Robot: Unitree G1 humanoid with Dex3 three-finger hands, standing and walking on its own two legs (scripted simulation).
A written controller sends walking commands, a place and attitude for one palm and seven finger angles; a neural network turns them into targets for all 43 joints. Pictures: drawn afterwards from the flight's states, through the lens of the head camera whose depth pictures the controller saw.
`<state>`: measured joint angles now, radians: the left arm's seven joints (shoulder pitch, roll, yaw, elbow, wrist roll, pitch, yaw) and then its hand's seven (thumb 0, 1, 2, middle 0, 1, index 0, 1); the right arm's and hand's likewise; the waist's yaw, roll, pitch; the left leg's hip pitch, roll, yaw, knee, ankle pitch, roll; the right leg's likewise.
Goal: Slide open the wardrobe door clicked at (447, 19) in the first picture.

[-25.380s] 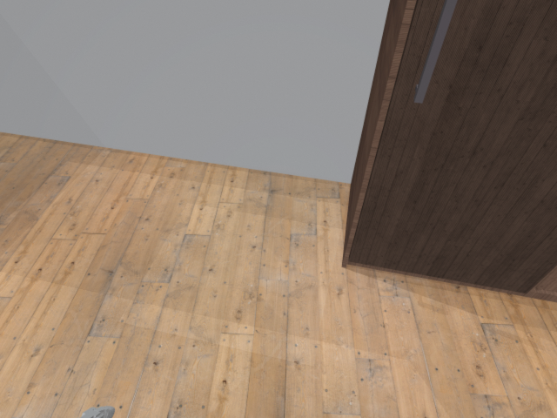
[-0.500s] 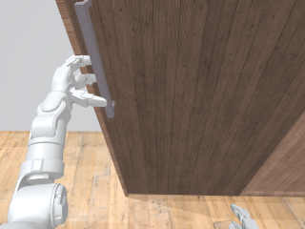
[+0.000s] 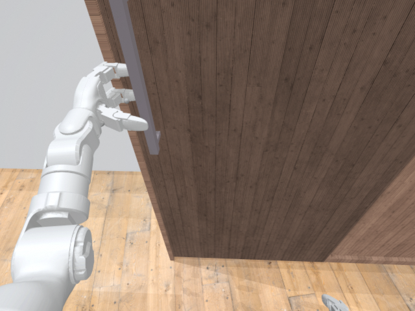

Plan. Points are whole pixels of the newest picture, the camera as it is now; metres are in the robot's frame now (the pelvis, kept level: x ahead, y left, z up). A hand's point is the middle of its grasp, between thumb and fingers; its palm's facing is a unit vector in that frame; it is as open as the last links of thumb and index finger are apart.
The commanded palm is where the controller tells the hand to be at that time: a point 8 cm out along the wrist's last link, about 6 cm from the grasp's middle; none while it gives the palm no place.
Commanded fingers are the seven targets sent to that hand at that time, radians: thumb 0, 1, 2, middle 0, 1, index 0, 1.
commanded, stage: slide the fingers in behind the handle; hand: left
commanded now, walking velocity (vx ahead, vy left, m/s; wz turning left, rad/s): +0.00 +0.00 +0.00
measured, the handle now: (143, 86) +0.47 +0.15 +0.22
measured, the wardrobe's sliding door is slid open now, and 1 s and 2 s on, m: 0.00 0.00 0.00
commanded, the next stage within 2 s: grip the handle and tug to test in 1.78 s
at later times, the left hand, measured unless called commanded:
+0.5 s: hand (128, 108) +0.41 +0.16 +0.21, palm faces +0.01 -1.00 -0.01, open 14.0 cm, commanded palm +0.39 +0.21 +0.21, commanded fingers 0.00 -0.50 0.30 -0.30 -1.20 -0.30 -1.20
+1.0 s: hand (139, 107) +0.41 +0.14 +0.21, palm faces +0.00 -1.00 +0.00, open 14.0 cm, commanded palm +0.38 +0.19 +0.21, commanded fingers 0.00 -0.50 0.30 -0.30 -1.20 -0.30 -1.20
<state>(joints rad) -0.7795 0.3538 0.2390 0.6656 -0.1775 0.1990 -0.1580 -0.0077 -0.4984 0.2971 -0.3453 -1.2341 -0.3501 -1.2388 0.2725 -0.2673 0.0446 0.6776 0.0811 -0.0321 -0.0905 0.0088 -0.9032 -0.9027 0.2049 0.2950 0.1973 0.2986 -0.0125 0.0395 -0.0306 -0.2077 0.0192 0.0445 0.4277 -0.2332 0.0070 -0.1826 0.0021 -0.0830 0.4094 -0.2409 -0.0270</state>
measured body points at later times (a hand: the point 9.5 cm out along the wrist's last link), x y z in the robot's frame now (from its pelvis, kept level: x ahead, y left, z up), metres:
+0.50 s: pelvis +0.00 +0.00 +0.00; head -0.01 -0.01 +0.45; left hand +0.40 +0.22 +0.21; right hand +0.14 -0.24 -0.10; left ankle -0.01 +0.12 -0.74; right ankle -0.02 -0.10 -0.74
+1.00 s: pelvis +0.00 +0.00 +0.00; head -0.01 -0.02 +0.45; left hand +0.40 +0.20 +0.21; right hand +0.16 -0.24 -0.10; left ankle -0.01 +0.12 -0.74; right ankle -0.02 -0.10 -0.74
